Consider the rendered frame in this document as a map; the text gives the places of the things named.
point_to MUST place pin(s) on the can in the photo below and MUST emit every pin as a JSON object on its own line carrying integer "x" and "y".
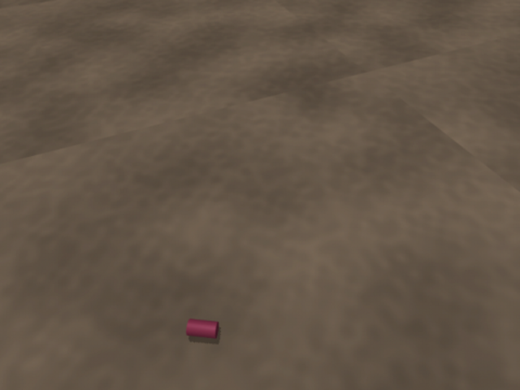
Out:
{"x": 202, "y": 328}

